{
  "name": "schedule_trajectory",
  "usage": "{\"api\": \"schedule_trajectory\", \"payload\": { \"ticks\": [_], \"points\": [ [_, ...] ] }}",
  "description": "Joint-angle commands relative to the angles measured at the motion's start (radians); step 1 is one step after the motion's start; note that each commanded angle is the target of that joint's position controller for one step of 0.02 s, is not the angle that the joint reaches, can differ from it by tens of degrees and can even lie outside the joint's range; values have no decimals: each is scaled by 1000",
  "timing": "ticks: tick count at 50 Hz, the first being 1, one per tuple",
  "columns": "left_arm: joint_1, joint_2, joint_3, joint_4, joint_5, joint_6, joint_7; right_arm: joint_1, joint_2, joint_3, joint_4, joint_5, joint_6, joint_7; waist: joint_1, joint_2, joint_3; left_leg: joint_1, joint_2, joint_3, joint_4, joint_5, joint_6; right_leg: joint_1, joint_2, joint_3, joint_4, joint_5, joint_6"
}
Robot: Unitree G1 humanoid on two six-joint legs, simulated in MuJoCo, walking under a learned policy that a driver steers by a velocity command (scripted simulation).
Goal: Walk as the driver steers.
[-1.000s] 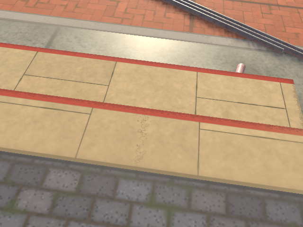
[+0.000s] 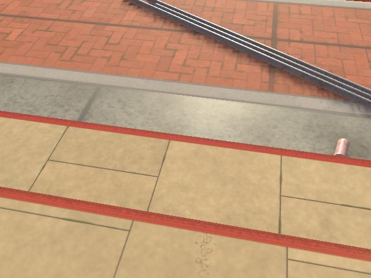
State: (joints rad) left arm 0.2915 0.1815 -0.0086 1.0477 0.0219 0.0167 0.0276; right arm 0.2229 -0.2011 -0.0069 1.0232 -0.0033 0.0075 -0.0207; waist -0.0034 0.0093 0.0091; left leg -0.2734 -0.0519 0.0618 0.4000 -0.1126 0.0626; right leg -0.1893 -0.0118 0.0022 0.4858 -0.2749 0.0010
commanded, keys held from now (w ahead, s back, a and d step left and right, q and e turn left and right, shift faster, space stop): no key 0.10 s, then w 0.90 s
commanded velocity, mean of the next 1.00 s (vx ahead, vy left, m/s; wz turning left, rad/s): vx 0.34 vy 0.00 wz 0.00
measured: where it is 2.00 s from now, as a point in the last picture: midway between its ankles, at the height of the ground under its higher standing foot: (210, 229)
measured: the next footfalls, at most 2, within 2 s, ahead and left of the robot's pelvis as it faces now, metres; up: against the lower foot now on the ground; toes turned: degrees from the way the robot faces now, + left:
right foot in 0.84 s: +0.46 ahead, -0.08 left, +0.00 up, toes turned -4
left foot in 1.36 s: +0.70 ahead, +0.09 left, +0.00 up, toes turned -3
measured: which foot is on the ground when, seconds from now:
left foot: down 0.00-0.86, up 0.88-1.00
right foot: down 0.00-0.38, up 0.40-0.82, down 0.84-1.00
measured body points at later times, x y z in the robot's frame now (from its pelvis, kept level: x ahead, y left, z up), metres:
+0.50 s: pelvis +0.11 +0.02 +0.00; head +0.11 +0.03 +0.45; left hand +0.12 +0.27 -0.16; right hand +0.07 -0.22 -0.14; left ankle +0.08 +0.09 -0.74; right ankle +0.04 -0.10 -0.67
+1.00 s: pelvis +0.37 -0.03 +0.00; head +0.39 -0.03 +0.44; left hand +0.42 +0.23 -0.14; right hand +0.38 -0.27 -0.16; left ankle +0.29 +0.10 -0.64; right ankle +0.42 -0.07 -0.74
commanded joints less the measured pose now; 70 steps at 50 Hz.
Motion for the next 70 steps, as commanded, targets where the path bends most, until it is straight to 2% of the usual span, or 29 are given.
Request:
{"api": "schedule_trajectory", "payload": {
  "ticks": [1, 5, 8, 11, 13, 16, 18, 19, 20, 21, 22, 24, 27, 32, 37, 39, 41, 42, 43, 44, 45, 47, 49, 52, 59, 63, 66, 69, 70],
  "points": [
    [7, 97, 12, -14, -10, -33, 6, 58, -79, -19, 4, -5, -10, 1, -34, -104, 52, 169, 115, -149, -63, -53, -6, -189, -101, 137, -240, -117, -38],
    [55, 75, 9, 10, -11, -35, 8, 62, -69, -15, 40, -5, -20, -2, -11, -33, 51, 116, 126, -160, -84, -50, -5, -94, -86, 107, -201, -19, -48],
    [100, 114, 29, 16, -3, -25, 5, 68, -85, -24, 47, -8, -13, -2, 6, -49, 66, 28, 66, -116, -20, -365, 12, -100, -69, 127, -201, -351, -95],
    [162, 148, 51, 23, -5, -22, 5, 6, -33, -18, 12, -21, -18, 14, 45, -135, 153, -168, 7, -34, 160, -339, 8, -45, -195, 311, -324, -542, -176],
    [148, 160, 67, 23, -2, -31, 6, -11, -39, -22, -11, -35, -36, 24, 41, -149, 160, -231, 50, -20, 292, -242, 7, -2, -286, 383, -373, -464, -222],
    [104, 154, 76, 15, -1, -48, -3, 23, -46, -31, -23, -24, -63, 34, 3, -125, 152, -146, 58, -5, 208, -273, 18, -16, -247, 288, -315, -347, -207],
    [63, 141, 79, 5, -6, -53, -7, 163, -24, -36, 27, -11, -74, 29, -59, -91, 141, 132, 2, 33, 59, -205, 21, -169, -164, 183, -207, -294, -170],
    [49, 116, 73, -6, -1, -60, -8, 275, -50, -47, 61, -15, -81, 21, -99, -21, 118, 300, 52, -62, -2, -232, 32, -278, -115, 116, -69, -230, -146],
    [27, 32, 51, -47, -13, -72, -21, 401, -154, -74, 83, -21, -87, 9, -136, 241, 71, 449, 280, -454, -182, -480, 111, -467, 28, -44, 264, -196, -90],
    [-18, 84, 64, -79, 11, -75, -27, 485, -184, -83, 116, -18, -77, 10, -146, 279, 66, 445, 424, -708, -276, -533, 188, -576, 62, -63, 496, -287, -92],
    [-57, 115, 74, -84, 26, -73, -33, 371, -132, -67, 79, -26, -75, 8, -84, 102, 116, 360, 407, -637, -248, -505, 188, -591, -6, 4, 606, -218, -108],
    [-55, 76, 68, -74, 12, -84, -50, 244, -103, -57, 28, -23, -87, 9, -23, 30, 114, 266, 334, -470, -271, -358, 148, -538, -60, 24, 600, -54, -106],
    [-57, 72, 70, -69, 16, -70, -60, 268, -55, -38, 42, -17, -106, 0, -3, 52, 91, 273, 266, -304, -278, -56, 127, -506, -65, -17, 556, 41, -66],
    [-257, 45, 56, -156, 9, -52, -60, 329, -53, -27, 63, -17, -108, -3, -25, 64, 117, 268, 227, -166, -257, 261, 136, -530, -46, -80, 362, 139, -27],
    [-361, 54, 49, -219, -5, -51, -54, 343, -81, -34, 73, -16, -110, -5, -34, 86, 138, 266, 251, -127, -248, 387, 130, -384, -8, -119, 149, 209, -73],
    [-304, 79, 61, -215, -3, -55, -43, 308, -98, -40, 69, -17, -111, -8, 6, 76, 110, 309, 263, -99, -161, 605, 113, -293, 19, -123, 114, 174, -114],
    [-66, 114, 86, -142, -1, -70, -30, 281, -122, -49, 68, -15, -105, -10, 109, 64, -11, 317, 240, -61, 117, 802, 83, -43, 74, -135, 69, 142, -154],
    [106, 148, 104, -86, 9, -79, -22, 274, -121, -50, 63, -12, -101, -7, 174, 37, -97, 201, 197, -36, 348, 655, 65, 182, 35, -87, 28, 130, -180],
    [243, 244, 128, -69, 28, -85, -17, 307, -66, -40, 37, -11, -95, -2, 187, -98, -224, 14, 110, 10, 705, 160, 48, 380, -239, 237, -4, -21, -228],
    [200, 272, 131, -76, 10, -70, -29, 396, -11, -42, 31, 13, -95, 16, 108, -256, -304, -278, -60, -78, 997, -410, 25, 502, -411, 749, -231, -166, -351],
    [65, 232, 125, -96, -13, -65, -32, 303, -79, -55, 11, -5, -89, 14, 71, -125, -145, -383, 25, -135, 1033, -317, 40, 367, -375, 666, -277, -291, -328],
    [-45, 108, 90, -110, -6, -81, -36, 171, -72, -60, -26, -10, -92, 20, 29, 2, 32, -347, 102, -123, 923, -186, 45, 100, -297, 400, -310, -109, -271],
    [-28, 65, 73, -85, -5, -104, -27, 200, -37, -58, -19, -29, -64, 24, -25, -30, 40, -235, 137, -122, 818, -162, 26, -21, -226, 251, -325, 61, -223],
    [65, 94, 74, -51, -9, -128, -27, 158, -29, -59, -43, -30, -30, 25, -40, -41, 60, -264, 143, -94, 730, -116, 1, -32, -196, 163, -336, 225, -215],
    [189, 95, 53, -31, -26, -114, -17, -183, -39, -47, -172, -21, -42, 49, 35, -59, 98, -319, 126, -14, 311, 184, -36, 55, -122, 66, -339, 524, -155],
    [214, 117, 56, -27, -13, -97, -12, -237, -46, -38, -203, -15, -39, 43, 50, -80, 74, -223, 71, 14, 242, 151, -44, 107, -111, 58, -289, 672, -158],
    [169, 149, 68, -49, 4, -87, 0, -139, -116, -57, -181, -27, -61, 41, -8, -65, 34, -235, 96, -70, 315, 67, 4, 251, -181, 103, -137, 801, -207],
    [105, 145, 77, -85, -8, -81, -11, 177, -145, -82, -78, -33, -87, 28, -125, -20, -54, 210, 59, -58, 116, 1, 66, 66, -113, 105, 277, 828, -184],
    [190, 82, 67, -101, -23, -82, -19, 262, -230, -108, -70, -44, -93, 24, -109, 139, -159, 466, 273, -299, 47, 14, 131, -153, -28, 60, 591, 431, -142]
  ]
}}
